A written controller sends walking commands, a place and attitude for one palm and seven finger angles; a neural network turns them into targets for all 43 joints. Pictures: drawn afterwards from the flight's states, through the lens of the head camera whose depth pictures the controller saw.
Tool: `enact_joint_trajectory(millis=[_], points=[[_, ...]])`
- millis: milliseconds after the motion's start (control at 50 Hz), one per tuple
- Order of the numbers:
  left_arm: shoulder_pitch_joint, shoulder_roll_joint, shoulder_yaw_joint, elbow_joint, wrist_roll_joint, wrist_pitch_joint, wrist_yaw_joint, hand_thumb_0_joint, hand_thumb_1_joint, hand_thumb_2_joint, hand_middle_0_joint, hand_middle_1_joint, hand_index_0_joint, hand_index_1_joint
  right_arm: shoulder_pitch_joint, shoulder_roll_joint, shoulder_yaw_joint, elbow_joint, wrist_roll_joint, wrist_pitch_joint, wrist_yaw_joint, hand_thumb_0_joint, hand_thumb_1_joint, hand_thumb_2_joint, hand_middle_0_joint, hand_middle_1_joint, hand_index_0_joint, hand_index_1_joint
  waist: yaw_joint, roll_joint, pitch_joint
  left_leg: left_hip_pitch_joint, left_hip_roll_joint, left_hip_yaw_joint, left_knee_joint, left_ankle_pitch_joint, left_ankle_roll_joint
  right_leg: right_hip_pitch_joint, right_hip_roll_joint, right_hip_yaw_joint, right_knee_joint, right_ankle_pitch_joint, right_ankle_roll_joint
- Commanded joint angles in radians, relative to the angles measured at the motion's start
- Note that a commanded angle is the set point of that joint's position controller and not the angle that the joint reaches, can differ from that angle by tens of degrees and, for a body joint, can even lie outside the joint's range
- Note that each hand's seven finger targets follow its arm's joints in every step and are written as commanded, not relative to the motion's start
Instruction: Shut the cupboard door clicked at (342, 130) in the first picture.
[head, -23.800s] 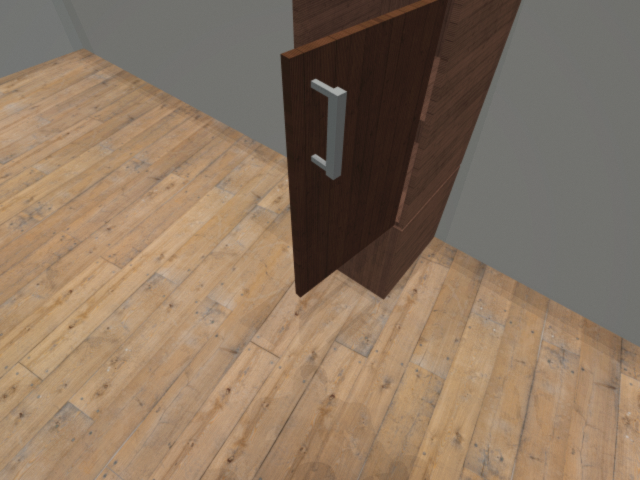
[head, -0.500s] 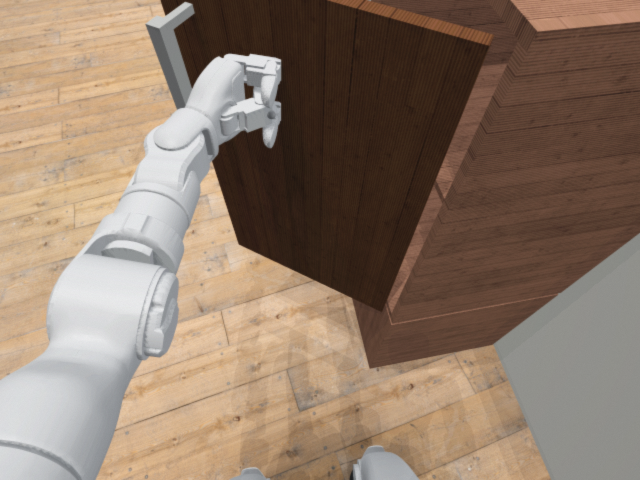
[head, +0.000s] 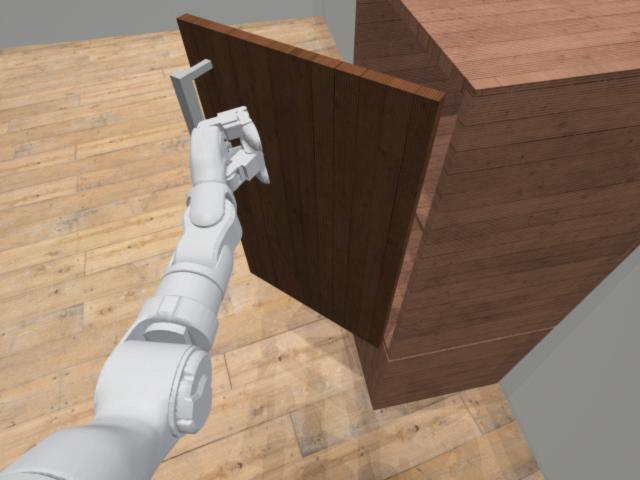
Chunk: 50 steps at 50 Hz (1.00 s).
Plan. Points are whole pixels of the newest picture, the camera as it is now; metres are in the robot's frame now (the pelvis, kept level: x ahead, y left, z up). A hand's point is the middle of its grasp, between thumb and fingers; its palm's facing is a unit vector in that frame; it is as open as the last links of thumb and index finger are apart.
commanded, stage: pull the fist back off the door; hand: left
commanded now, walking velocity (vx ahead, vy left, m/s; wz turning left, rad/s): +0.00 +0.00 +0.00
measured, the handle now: (205, 117) +0.58 +0.14 +0.15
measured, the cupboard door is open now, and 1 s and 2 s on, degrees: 45 45 45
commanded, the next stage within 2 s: draw the hand back to the body in 0.34 s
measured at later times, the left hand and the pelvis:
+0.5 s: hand (264, 195) +0.42 +0.05 +0.15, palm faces -0.01 -1.00 -0.02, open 3.1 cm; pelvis -0.01 +0.00 +0.00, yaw +2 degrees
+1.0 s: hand (152, 274) +0.30 +0.15 +0.16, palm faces +0.04 -1.00 -0.05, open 3.1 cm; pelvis +0.00 +0.02 +0.01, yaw +2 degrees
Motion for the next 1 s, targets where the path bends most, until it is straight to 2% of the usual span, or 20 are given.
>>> enact_joint_trajectory(millis=[0,60,100,180,200,240,280,340,400,440,460,520,560,580,640,740,820,940,960,980], points=[[-0.263,-0.014,-0.167,-0.239,0.029,-0.033,-0.038,0.0,0.9,0.9,-1.3,-1.5,-1.3,-1.5,-0.003,-0.113,-0.044,-0.111,0.027,-0.043,0.006,0.0,-0.9,-0.9,0.2,0.3,0.2,0.3,0.007,-0.106,-0.242,0.135,-0.046,0.022,-0.037,0.29,0.044,0.178,0.009,-0.049,-0.088,0.414,0.008],[-0.267,-0.05,-0.21,-0.294,-0.018,0.056,-0.051,0.0,0.9,0.9,-1.3,-1.5,-1.3,-1.5,-0.06,-0.115,-0.042,-0.131,0.048,-0.031,-0.008,0.0,-0.9,-0.9,0.2,0.3,0.2,0.3,0.007,-0.112,-0.183,0.135,-0.054,0.021,-0.062,0.183,0.045,0.165,0.0,-0.037,-0.145,0.28,0.01],[-0.341,-0.027,-0.185,-0.398,-0.055,0.08,-0.038,0.0,0.9,0.9,-1.3,-1.5,-1.3,-1.5,-0.101,-0.112,-0.037,-0.145,0.053,-0.03,-0.026,0.0,-0.9,-0.9,0.2,0.3,0.2,0.3,0.007,-0.116,-0.21,0.167,-0.059,0.016,-0.069,0.163,0.05,0.184,-0.006,-0.027,-0.167,0.237,0.016],[-0.465,0.023,-0.164,-0.67,-0.054,0.006,0.015,0.0,0.9,0.9,-1.3,-1.5,-1.3,-1.5,-0.155,-0.087,-0.026,-0.157,0.041,-0.049,-0.047,0.0,-0.9,-0.9,0.2,0.3,0.2,0.3,0.025,-0.067,-0.356,0.253,-0.059,-0.003,-0.06,0.269,0.052,0.274,-0.007,-0.035,-0.11,0.351,0.007],[-0.43,0.036,-0.149,-0.696,-0.043,-0.017,0.028,0.0,0.9,0.9,-1.3,-1.5,-1.3,-1.5,-0.155,-0.083,-0.026,-0.154,0.036,-0.054,-0.046,0.0,-0.9,-0.9,0.2,0.3,0.2,0.3,0.037,-0.075,-0.401,0.273,-0.059,-0.007,-0.055,0.306,0.051,0.293,-0.004,-0.038,-0.09,0.39,0.005],[-0.314,0.015,-0.172,-0.689,-0.023,-0.039,0.033,0.0,0.9,0.9,-1.3,-1.5,-1.3,-1.5,-0.166,-0.075,-0.021,-0.155,0.033,-0.057,-0.037,0.0,-0.9,-0.9,0.2,0.3,0.2,0.3,0.053,-0.078,-0.402,0.276,-0.056,-0.004,-0.05,0.358,0.046,0.306,-0.006,-0.044,-0.067,0.445,0.0],[-0.262,0.017,-0.188,-0.582,0.005,-0.008,0.032,0.0,0.9,0.9,-1.3,-1.5,-1.3,-1.5,-0.159,-0.083,-0.018,-0.143,0.032,-0.045,-0.031,0.0,-0.9,-0.9,0.2,0.3,0.2,0.3,0.036,-0.138,-0.322,0.237,-0.052,-0.01,-0.055,0.329,0.045,0.272,-0.01,-0.049,-0.071,0.413,0.004],[-0.185,-0.005,-0.2,-0.364,0.016,0.11,0.02,0.0,0.9,0.9,-1.3,-1.5,-1.3,-1.5,-0.175,-0.093,-0.007,-0.139,0.043,-0.011,-0.033,0.0,-0.9,-0.9,0.2,0.3,0.2,0.3,0.024,-0.185,-0.113,0.141,-0.054,-0.003,-0.087,0.157,0.043,0.17,-0.014,-0.038,-0.142,0.233,0.015],[-0.214,-0.022,-0.187,-0.313,-0.024,0.202,0.006,0.0,0.9,0.9,-1.3,-1.5,-1.3,-1.5,-0.2,-0.099,0.003,-0.158,0.057,0.017,-0.048,0.0,-0.9,-0.9,0.2,0.3,0.2,0.3,0.032,-0.171,-0.09,0.134,-0.061,-0.003,-0.105,0.102,0.044,0.166,-0.02,-0.022,-0.185,0.132,0.012],[-0.273,-0.043,-0.185,-0.373,-0.057,0.204,-0.002,0.0,0.9,0.9,-1.3,-1.5,-1.3,-1.5,-0.208,-0.094,0.003,-0.168,0.053,0.018,-0.054,0.0,-0.9,-0.9,0.2,0.3,0.2,0.3,0.034,-0.145,-0.165,0.167,-0.059,-0.006,-0.097,0.142,0.041,0.196,-0.018,-0.031,-0.169,0.175,0.006],[-0.245,-0.022,-0.153,-0.421,-0.067,0.187,-0.005,0.0,0.9,0.9,-1.3,-1.5,-1.3,-1.5,-0.21,-0.093,0.0,-0.18,0.05,0.013,-0.056,0.0,-0.9,-0.9,0.2,0.3,0.2,0.3,0.056,-0.139,-0.219,0.187,-0.057,-0.007,-0.089,0.192,0.04,0.235,-0.015,-0.037,-0.148,0.235,-0.001],[-0.178,0.059,-0.087,-0.639,-0.07,0.086,-0.013,0.0,0.9,0.9,-1.3,-1.5,-1.3,-1.5,-0.209,-0.083,0.002,-0.21,0.037,-0.004,-0.053,0.0,-0.9,-0.9,0.2,0.3,0.2,0.3,0.101,-0.09,-0.387,0.251,-0.054,-0.003,-0.08,0.349,0.037,0.359,-0.015,-0.041,-0.089,0.424,-0.008],[-0.108,0.064,-0.108,-0.746,-0.048,0.028,-0.024,0.0,0.9,0.9,-1.3,-1.5,-1.3,-1.5,-0.205,-0.073,-0.002,-0.22,0.034,-0.017,-0.044,0.0,-0.9,-0.9,0.2,0.3,0.2,0.3,0.114,-0.093,-0.42,0.268,-0.048,0.002,-0.075,0.415,0.037,0.389,-0.013,-0.043,-0.071,0.493,-0.008],[-0.061,0.098,-0.095,-0.77,-0.033,0.014,-0.027,0.0,0.9,0.9,-1.3,-1.5,-1.3,-1.5,-0.202,-0.077,-0.005,-0.222,0.033,-0.019,-0.043,0.0,-0.9,-0.9,0.2,0.3,0.2,0.3,0.118,-0.118,-0.408,0.265,-0.041,-0.003,-0.076,0.434,0.039,0.394,-0.014,-0.047,-0.066,0.505,-0.006],[0.097,0.09,-0.138,-0.841,-0.009,0.045,-0.066,0.0,0.9,0.9,-1.3,-1.5,-1.3,-1.5,-0.22,-0.081,-0.011,-0.233,0.045,-0.01,-0.035,0.0,-0.9,-0.9,0.2,0.3,0.2,0.3,0.117,-0.095,-0.315,0.265,-0.032,0.011,-0.099,0.418,0.043,0.368,-0.01,-0.05,-0.092,0.48,-0.005],[0.201,0.058,-0.185,-0.922,-0.07,0.224,-0.147,0.0,0.9,0.9,-1.3,-1.5,-1.3,-1.5,-0.287,-0.091,0.001,-0.252,0.069,0.01,-0.062,0.0,-0.9,-0.9,0.2,0.3,0.2,0.3,0.097,-0.058,-0.127,0.257,-0.04,0.0,-0.143,0.246,0.049,0.308,-0.006,-0.056,-0.178,0.302,0.002],[0.306,0.09,-0.146,-1.067,-0.108,0.292,-0.171,0.0,0.9,0.9,-1.3,-1.5,-1.3,-1.5,-0.333,-0.085,0.017,-0.276,0.068,0.005,-0.082,0.0,-0.9,-0.9,0.2,0.3,0.2,0.3,0.116,-0.059,-0.137,0.288,-0.045,-0.02,-0.154,0.25,0.05,0.337,-0.01,-0.068,-0.183,0.287,-0.001],[0.432,0.168,-0.086,-1.219,-0.11,0.298,-0.19,0.0,0.9,0.9,-1.163,-1.35,-1.163,-1.35,-0.36,-0.083,0.031,-0.287,0.06,-0.002,-0.088,0.0,-0.9,-0.9,0.2,0.3,0.2,0.3,0.125,-0.074,-0.134,0.307,-0.045,-0.03,-0.159,0.269,0.049,0.351,-0.015,-0.071,-0.177,0.297,0.0],[0.488,0.217,-0.131,-1.299,-0.021,0.219,-0.148,0.0,0.9,0.9,-1.135,-1.32,-1.135,-1.32,-0.346,-0.057,0.03,-0.274,0.032,-0.005,-0.095,0.0,-0.9,-0.9,0.2,0.3,0.2,0.3,0.125,-0.054,-0.029,0.299,-0.04,-0.038,-0.196,0.246,0.056,0.31,-0.036,-0.043,-0.232,0.256,0.001],[0.555,0.228,-0.105,-1.267,-0.012,0.196,-0.127,0.0,0.9,0.9,-1.107,-1.29,-1.107,-1.29,-0.343,-0.063,0.028,-0.26,0.029,-0.003,-0.097,0.0,-0.9,-0.9,0.2,0.3,0.2,0.3,0.13,-0.045,-0.012,0.304,-0.036,-0.037,-0.202,0.231,0.056,0.305,-0.036,-0.037,-0.254,0.221,-0.003]])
